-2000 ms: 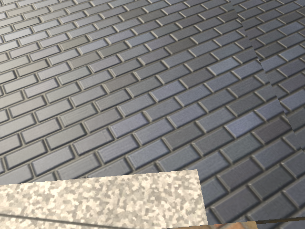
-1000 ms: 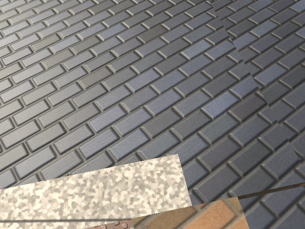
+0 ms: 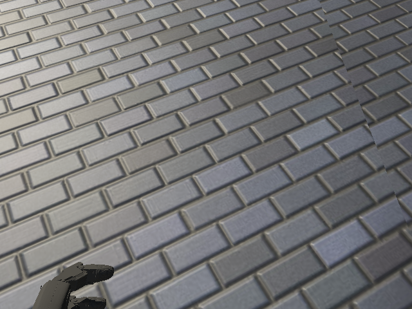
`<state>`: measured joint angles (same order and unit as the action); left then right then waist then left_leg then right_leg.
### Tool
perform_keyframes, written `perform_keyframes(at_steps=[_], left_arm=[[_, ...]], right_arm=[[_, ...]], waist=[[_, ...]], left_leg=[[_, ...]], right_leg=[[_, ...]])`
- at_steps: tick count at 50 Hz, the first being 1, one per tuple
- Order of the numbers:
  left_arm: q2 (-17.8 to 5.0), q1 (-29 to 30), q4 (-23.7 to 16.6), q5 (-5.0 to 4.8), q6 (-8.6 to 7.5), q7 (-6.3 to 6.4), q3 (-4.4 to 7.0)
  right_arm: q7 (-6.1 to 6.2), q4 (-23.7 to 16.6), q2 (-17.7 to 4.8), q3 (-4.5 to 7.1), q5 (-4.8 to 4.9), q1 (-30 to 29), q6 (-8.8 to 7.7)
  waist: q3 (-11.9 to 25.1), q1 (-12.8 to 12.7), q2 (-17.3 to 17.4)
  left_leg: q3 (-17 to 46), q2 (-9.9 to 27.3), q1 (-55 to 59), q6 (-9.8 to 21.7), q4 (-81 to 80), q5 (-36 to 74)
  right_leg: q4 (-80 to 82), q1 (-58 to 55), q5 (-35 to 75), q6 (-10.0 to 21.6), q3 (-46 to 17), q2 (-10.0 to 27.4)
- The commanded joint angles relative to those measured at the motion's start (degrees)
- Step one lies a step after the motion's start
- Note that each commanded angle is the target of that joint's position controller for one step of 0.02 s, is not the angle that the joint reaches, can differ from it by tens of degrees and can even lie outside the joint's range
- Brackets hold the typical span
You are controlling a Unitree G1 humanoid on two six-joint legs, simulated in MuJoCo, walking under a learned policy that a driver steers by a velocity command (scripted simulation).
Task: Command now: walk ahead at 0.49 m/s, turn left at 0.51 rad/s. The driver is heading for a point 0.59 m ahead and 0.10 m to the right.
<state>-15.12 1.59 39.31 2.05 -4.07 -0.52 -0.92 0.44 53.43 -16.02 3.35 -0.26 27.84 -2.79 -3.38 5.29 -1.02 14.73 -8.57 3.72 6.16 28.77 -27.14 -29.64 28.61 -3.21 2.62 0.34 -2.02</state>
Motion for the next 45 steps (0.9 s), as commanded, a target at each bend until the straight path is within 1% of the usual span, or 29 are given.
perform_keyframes(at_steps=[1,2,3,4,5,6,8,11,13,15,19,21,22,23,24,25,26,27,28,29,30,32,34,37,38,40,42,43,45], left_arm=[[-17.71,-23.56,2.24,1.49,0.06,2.02,5.66],[-11.84,-19.73,1.63,0.05,0.58,1.49,5.12],[-7.44,-16.21,1.55,-0.33,0.37,1.16,4.07],[-5.44,-14.93,2.19,0.07,0.06,0.77,3.58],[-5.01,-15.54,3.10,0.08,-0.37,0.78,3.38],[-5.15,-16.41,4.26,-0.18,-0.84,0.65,3.35],[-5.34,-19.21,6.47,-0.89,-2.15,-0.05,3.46],[-5.90,-20.60,8.22,-1.66,-2.47,-0.35,3.62],[-5.84,-21.93,9.21,-1.72,-1.92,-0.35,3.71],[-7.03,-23.82,10.19,-1.65,-1.48,-0.32,4.19],[-8.83,-27.30,11.77,-1.50,-0.79,-0.24,4.91],[-9.46,-26.96,11.92,-1.34,-0.44,0.02,5.23],[-9.56,-26.36,11.91,-1.56,-0.35,0.07,5.31],[-8.09,-26.39,11.56,-1.91,-0.49,-0.05,5.00],[-4.41,-25.31,8.80,-2.10,-0.76,0.01,4.16],[-2.00,-30.14,7.35,-3.08,-0.13,0.29,3.90],[-6.50,-28.61,9.28,-1.53,1.13,0.73,4.95],[-5.92,-26.07,9.29,-1.33,1.40,0.11,5.23],[-4.48,-24.97,9.27,-1.38,1.65,-0.29,5.12],[-4.23,-24.02,9.35,-0.80,2.23,-0.66,5.31],[-3.58,-24.20,9.18,-0.35,2.84,-1.10,5.30],[-2.66,-21.89,8.15,-0.30,3.65,-1.74,5.28],[-2.18,-18.10,6.66,-0.10,4.09,-2.35,5.22],[-1.57,-11.84,4.16,-0.06,4.16,-3.12,4.75],[-0.95,-9.72,3.40,-0.05,3.95,-3.27,4.37],[0.67,-6.25,2.29,0.02,3.42,-3.43,3.38],[0.52,-4.66,1.88,0.23,3.11,-3.33,3.02],[0.04,-5.18,2.00,0.39,2.96,-3.11,3.04],[-1.67,-9.38,3.41,0.88,2.36,-2.44,3.46]], right_arm=[[-0.18,-6.89,-2.17,0.30,1.94,4.90,-1.06],[0.17,-5.12,-7.36,0.83,-0.72,1.69,-0.25],[-0.39,-5.28,-7.12,0.98,-1.12,-2.56,-0.12],[-0.77,-5.60,-5.84,0.71,-1.32,-4.48,-0.04],[-1.26,-5.74,-5.22,0.67,-1.73,-5.70,0.35],[-1.76,-5.95,-4.49,0.48,-1.95,-5.43,0.86],[-2.17,-6.61,-3.36,0.13,-2.33,-6.82,1.25],[-2.87,-9.19,-2.75,-0.60,-3.04,-13.65,1.27],[-3.17,-11.34,-1.45,-1.64,-2.74,-19.95,0.88],[-3.35,-12.69,-0.70,-2.44,-2.09,-24.43,0.53],[-2.42,-14.25,-2.64,-2.37,-1.43,-28.36,-0.16],[-1.75,-13.92,-3.86,-1.89,-1.42,-25.79,-0.71],[-1.22,-12.43,-4.75,-1.38,-1.65,-20.95,-1.20],[-0.43,-10.36,-7.57,-0.29,-2.53,-13.51,-2.00],[0.39,-10.06,-12.35,0.79,-3.78,-3.66,-2.36],[0.58,-9.68,-16.06,2.01,-3.06,-4.74,-1.10],[0.38,-10.61,-9.97,0.91,-2.16,-8.45,-0.62],[0.12,-11.20,-5.78,-0.17,-1.74,-12.39,-0.92],[-0.10,-11.12,-3.84,-0.59,-1.76,-14.16,-1.33],[0.01,-10.73,-2.74,-0.88,-1.63,-14.30,-1.78],[0.10,-10.14,-2.64,-0.84,-1.43,-13.86,-2.28],[0.05,-8.99,-2.79,-0.55,-0.94,-12.09,-3.29],[0.10,-7.99,-3.17,-0.22,-0.66,-10.36,-3.67],[0.13,-6.51,-2.85,-0.13,-0.87,-8.14,-3.46],[0.11,-6.13,-2.53,-0.28,-0.96,-8.13,-3.38],[0.12,-5.31,-3.28,-0.25,-0.82,-7.89,-3.21],[0.22,-3.85,-4.79,0.00,-0.65,-5.64,-2.92],[0.33,-3.19,-5.37,0.11,-0.53,-5.05,-2.65],[0.80,-2.40,-6.51,0.37,-0.28,-5.20,-1.98]], waist=[[25.11,-8.30,-16.58],[17.40,-7.77,-5.22],[9.71,-7.28,-1.39],[5.96,-6.45,0.29],[3.85,-5.90,-1.34],[3.01,-5.00,-3.08],[3.03,-4.39,-3.96],[1.47,-4.20,-3.83],[0.35,-5.27,-3.24],[0.05,-6.47,-3.47],[1.01,-7.57,-3.73],[1.89,-5.88,-4.10],[3.67,-3.39,-2.83],[8.27,-0.54,0.48],[17.03,3.21,8.13],[18.49,-0.16,18.49],[11.20,-1.40,8.61],[5.55,-2.95,5.35],[3.33,-4.14,5.17],[2.11,-4.86,6.22],[2.20,-5.63,7.45],[2.37,-6.10,6.57],[1.94,-5.95,5.81],[0.37,-5.16,5.60],[-0.83,-5.02,5.15],[-1.77,-4.64,5.53],[-0.79,-3.82,6.32],[-0.02,-4.07,6.96],[2.55,-5.93,8.04]], left_leg=[[-6.29,-0.87,-33.13,-2.14,42.96,-5.85],[-6.56,4.76,-36.64,-1.42,45.15,0.23],[-7.34,6.25,-35.86,-1.63,43.43,5.78],[-7.96,7.59,-35.17,-1.83,41.65,7.78],[-8.17,8.57,-34.63,-2.04,40.05,8.01],[-8.49,8.85,-33.09,-2.33,38.78,8.01],[-8.50,8.69,-33.25,-2.65,35.53,7.72],[-12.75,11.42,-37.72,-4.43,27.80,12.16],[-14.96,11.94,-36.38,-6.03,19.32,16.62],[-16.44,10.93,-32.80,-6.88,12.03,20.55],[-16.50,9.40,-28.50,-6.52,5.88,21.72],[-16.04,8.61,-23.33,-5.55,2.03,18.77],[-16.21,7.86,-16.11,-4.63,-1.92,18.94],[-12.59,11.29,-5.09,-2.92,-4.00,17.59],[2.45,26.53,7.09,-0.17,-6.35,7.70],[22.36,35.66,11.21,4.90,-14.14,-0.01],[20.03,33.10,4.64,4.78,-15.02,-5.14],[11.66,29.93,-1.31,3.68,-15.89,-0.36],[4.69,27.41,-5.34,2.70,-17.17,8.58],[-0.73,25.30,-7.71,1.82,-17.85,14.84],[-4.15,24.19,-9.01,1.23,-18.31,18.93],[-8.61,23.68,-8.70,1.62,-18.83,27.31],[-12.30,23.77,-7.24,2.00,-19.35,31.78],[-17.56,22.89,-6.40,2.08,-19.84,34.89],[-19.58,21.94,-7.67,1.87,-19.32,38.99],[-23.60,20.47,-10.09,1.24,-17.55,47.51],[-24.41,20.96,-8.07,0.86,-15.06,55.28],[-24.40,21.41,-6.28,0.63,-13.02,58.73],[-24.16,21.74,-3.33,0.02,-5.85,66.01]], right_leg=[[9.13,-49.58,-13.01,12.08,-43.00,29.09],[11.30,-40.99,-19.65,11.24,-41.76,25.26],[12.94,-32.38,-17.82,10.37,-32.32,22.44],[14.66,-27.10,-12.14,9.60,-26.33,19.82],[15.68,-23.85,-6.96,8.99,-21.55,17.74],[16.96,-20.93,-3.80,8.57,-18.22,16.37],[17.46,-20.53,3.92,9.65,-15.61,15.42],[20.17,-20.64,6.36,10.88,-12.57,13.96],[20.88,-18.52,6.78,10.26,-9.91,11.50],[20.41,-17.02,8.16,9.30,-8.66,10.30],[16.52,-20.24,11.84,8.05,-11.63,12.10],[12.59,-21.25,12.10,6.96,-13.40,12.51],[6.96,-20.02,14.45,5.88,-12.49,10.91],[-3.84,-16.01,12.35,4.54,-9.87,7.29],[-20.35,-7.96,-5.15,3.24,-5.74,3.14],[-32.29,6.98,-28.29,2.30,-1.38,-2.78],[-37.63,10.03,-25.19,2.76,-4.14,1.53],[-37.24,9.71,-20.00,2.68,-4.75,3.36],[-36.05,7.97,-16.96,2.07,-4.27,4.82],[-35.23,6.87,-15.74,1.51,-3.71,5.76],[-35.09,5.76,-14.46,0.88,-3.30,6.08],[-35.73,7.01,-11.80,0.21,-2.74,6.10],[-35.00,10.58,-8.53,-0.36,-2.32,6.62],[-29.13,13.45,-3.35,-1.04,-1.03,6.82],[-24.31,11.87,-1.42,-1.16,-0.33,6.27],[-13.69,5.52,1.68,-0.80,2.67,4.52],[-8.12,0.87,1.53,0.12,5.26,2.40],[-6.50,-0.78,0.68,0.92,5.40,1.70],[-3.36,-5.97,-2.14,3.09,5.29,-0.54]])
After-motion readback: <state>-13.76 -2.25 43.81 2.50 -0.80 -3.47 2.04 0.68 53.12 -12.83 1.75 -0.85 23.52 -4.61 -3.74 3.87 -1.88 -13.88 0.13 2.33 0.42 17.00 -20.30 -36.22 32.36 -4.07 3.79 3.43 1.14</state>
